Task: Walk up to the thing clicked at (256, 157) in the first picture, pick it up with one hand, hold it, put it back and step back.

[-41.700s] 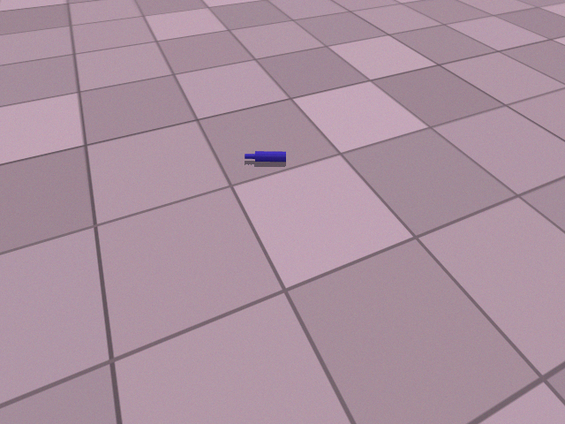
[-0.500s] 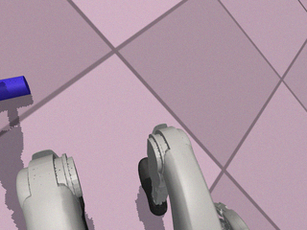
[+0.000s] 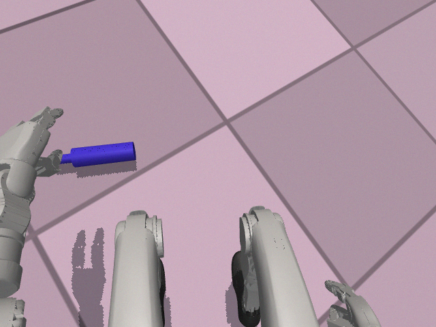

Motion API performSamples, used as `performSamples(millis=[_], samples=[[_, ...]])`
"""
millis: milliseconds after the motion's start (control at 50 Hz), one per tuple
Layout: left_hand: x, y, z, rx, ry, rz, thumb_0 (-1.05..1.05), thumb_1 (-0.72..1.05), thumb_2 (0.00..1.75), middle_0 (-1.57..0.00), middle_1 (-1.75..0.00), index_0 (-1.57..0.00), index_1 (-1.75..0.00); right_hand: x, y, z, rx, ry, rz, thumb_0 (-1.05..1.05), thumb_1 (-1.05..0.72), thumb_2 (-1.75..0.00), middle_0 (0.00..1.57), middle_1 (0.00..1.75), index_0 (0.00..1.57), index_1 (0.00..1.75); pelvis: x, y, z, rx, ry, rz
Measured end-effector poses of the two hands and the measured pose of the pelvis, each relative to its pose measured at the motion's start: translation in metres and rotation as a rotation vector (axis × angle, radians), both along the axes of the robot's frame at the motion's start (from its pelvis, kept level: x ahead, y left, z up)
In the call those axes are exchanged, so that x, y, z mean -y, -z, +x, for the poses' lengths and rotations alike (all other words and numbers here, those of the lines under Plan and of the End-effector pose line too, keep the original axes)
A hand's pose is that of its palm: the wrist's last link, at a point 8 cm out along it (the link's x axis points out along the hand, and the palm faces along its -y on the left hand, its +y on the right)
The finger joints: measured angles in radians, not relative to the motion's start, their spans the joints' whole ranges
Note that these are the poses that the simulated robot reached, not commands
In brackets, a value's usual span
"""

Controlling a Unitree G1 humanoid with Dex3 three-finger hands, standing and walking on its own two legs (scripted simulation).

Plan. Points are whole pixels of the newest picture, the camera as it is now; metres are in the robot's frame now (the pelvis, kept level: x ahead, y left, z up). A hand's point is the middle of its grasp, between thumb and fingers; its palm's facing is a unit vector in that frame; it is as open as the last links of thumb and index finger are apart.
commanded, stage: home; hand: left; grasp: from above
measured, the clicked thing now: (94, 155) +0.51 +0.33 -0.40
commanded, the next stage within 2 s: none
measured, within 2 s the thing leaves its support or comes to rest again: neither
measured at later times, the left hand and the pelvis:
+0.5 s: hand (11, 241) +0.26 +0.23 +0.10, palm faces +0.06 -0.93 -0.36, open 7.4 cm; pelvis +0.03 +0.00 +0.19, yaw +6 degrees
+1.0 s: hand out of the picture +0.21 +0.20 +0.24, palm faces +0.20 -0.96 -0.20, open 7.4 cm; pelvis +0.08 +0.00 +0.28, yaw +8 degrees
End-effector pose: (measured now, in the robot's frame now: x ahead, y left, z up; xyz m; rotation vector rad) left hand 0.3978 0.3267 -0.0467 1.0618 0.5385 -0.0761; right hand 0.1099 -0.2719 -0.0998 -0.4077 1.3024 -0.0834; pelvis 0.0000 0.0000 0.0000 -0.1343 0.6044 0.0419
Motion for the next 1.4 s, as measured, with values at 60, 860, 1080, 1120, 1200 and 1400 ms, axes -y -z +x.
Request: performSamples(millis=[60,860,1080,1120,1200,1400], samples=[[0.001,-0.023,-0.027,0.005,-0.06,-0.062,0.0,0.72,0.86,-0.21,-0.32,-0.21,-0.32,-0.003,-0.027,0.032,0.113,-0.024,0.0,0.0,-0.9,-0.89,0.2,0.29,0.2,0.3,0.0,-0.023,-0.001,0.024,-0.011,0.005],[0.081,-0.305,-0.202,-0.066,-0.678,-0.752,0.01,0.91,0.9,-0.2,-0.3,-0.2,-0.3,-0.045,-0.313,0.117,0.684,0.023,0.06,0.01,-0.9,-0.89,0.2,0.29,0.2,0.3,0.002,-0.277,0.071,0.398,-0.09,0.1],[0.085,-0.309,-0.214,-0.075,-0.694,-0.764,0.01,0.91,0.9,-0.2,-0.3,-0.2,-0.3,-0.051,-0.335,0.154,0.794,-0.058,0.081,0.01,-0.9,-0.89,0.2,0.29,0.2,0.3,0.006,-0.283,0.075,0.429,-0.102,0.115],[0.086,-0.307,-0.214,-0.077,-0.695,-0.766,0.01,0.91,0.9,-0.2,-0.3,-0.2,-0.3,-0.051,-0.337,0.157,0.802,-0.07,0.078,0.01,-0.9,-0.89,0.2,0.29,0.2,0.3,0.007,-0.283,0.075,0.431,-0.103,0.116],[0.086,-0.307,-0.213,-0.072,-0.687,-0.768,0.01,0.91,0.9,-0.2,-0.3,-0.2,-0.3,-0.051,-0.338,0.158,0.804,-0.08,0.074,0.01,-0.9,-0.89,0.2,0.3,0.2,0.3,0.007,-0.283,0.074,0.436,-0.103,0.116],[0.084,-0.31,-0.211,-0.073,-0.677,-0.758,0.01,0.91,0.9,-0.2,-0.3,-0.2,-0.3,-0.051,-0.33,0.143,0.761,-0.058,0.076,0.01,-0.9,-0.89,0.2,0.3,0.2,0.3,0.005,-0.283,0.074,0.438,-0.099,0.114]])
